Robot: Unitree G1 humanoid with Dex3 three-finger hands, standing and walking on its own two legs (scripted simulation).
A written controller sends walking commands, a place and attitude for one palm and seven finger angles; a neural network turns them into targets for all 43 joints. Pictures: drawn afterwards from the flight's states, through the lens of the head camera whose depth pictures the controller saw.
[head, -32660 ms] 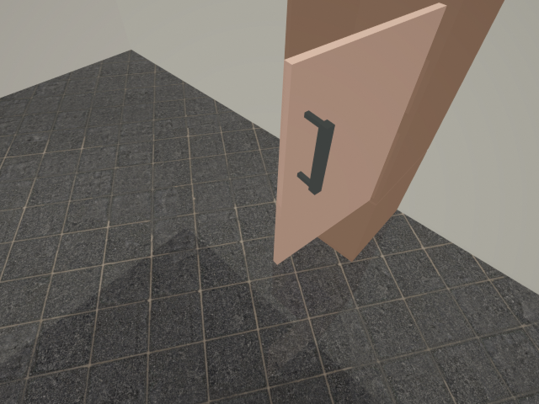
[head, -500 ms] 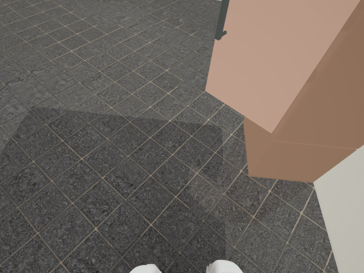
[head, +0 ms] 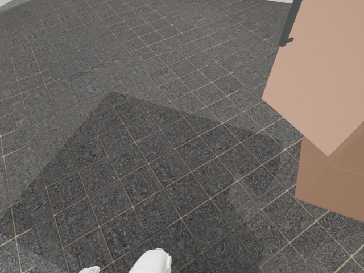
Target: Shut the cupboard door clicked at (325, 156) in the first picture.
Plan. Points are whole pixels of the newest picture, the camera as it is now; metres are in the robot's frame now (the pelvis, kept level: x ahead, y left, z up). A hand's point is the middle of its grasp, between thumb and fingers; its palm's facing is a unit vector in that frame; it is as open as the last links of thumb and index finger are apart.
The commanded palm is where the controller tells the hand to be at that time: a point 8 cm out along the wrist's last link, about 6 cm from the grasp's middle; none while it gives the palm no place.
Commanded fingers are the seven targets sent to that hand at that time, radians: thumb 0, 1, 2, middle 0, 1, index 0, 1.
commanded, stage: walk to a spot facing it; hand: left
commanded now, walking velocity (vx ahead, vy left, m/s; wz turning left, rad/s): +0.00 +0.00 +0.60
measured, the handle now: (293, 21) +0.86 -0.38 +0.07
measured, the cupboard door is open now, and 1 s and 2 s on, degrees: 53 53 53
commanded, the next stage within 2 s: turn to face it in 1.20 s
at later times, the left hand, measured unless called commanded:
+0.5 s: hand out of the picture +0.10 +0.26 -0.15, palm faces +0.28 -0.93 -0.25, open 7.4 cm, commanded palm none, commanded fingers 0.00 0.90 0.90 -0.20 -0.30 -0.20 -0.30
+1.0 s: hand out of the picture +0.10 +0.16 -0.16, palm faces +0.63 -0.75 -0.22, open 7.3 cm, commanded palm none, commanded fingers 0.00 0.90 0.90 -0.20 -0.30 -0.20 -0.30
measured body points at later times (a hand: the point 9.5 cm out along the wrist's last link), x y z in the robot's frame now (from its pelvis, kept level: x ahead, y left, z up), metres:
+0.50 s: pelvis +0.06 +0.03 +0.00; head +0.09 +0.03 +0.45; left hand +0.08 +0.31 -0.13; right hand +0.16 -0.21 -0.14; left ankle -0.01 +0.13 -0.74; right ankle +0.15 -0.10 -0.69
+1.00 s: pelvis +0.22 +0.03 +0.00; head +0.27 +0.05 +0.45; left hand +0.07 +0.20 -0.14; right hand +0.45 -0.11 -0.14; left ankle +0.21 +0.19 -0.67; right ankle +0.21 -0.07 -0.74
